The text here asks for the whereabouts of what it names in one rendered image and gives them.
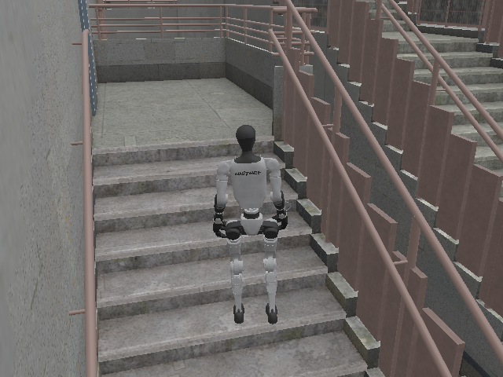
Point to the robot left forearm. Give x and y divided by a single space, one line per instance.
218 212

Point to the left robot hand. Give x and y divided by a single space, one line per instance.
217 227

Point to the robot left thigh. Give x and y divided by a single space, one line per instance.
233 237

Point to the right robot hand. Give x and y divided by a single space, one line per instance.
283 221

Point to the humanoid robot head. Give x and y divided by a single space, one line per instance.
246 138

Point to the left robot upper arm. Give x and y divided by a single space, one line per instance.
221 182

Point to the right robot upper arm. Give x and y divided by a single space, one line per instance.
275 178

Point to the robot right forearm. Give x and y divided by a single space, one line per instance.
280 207

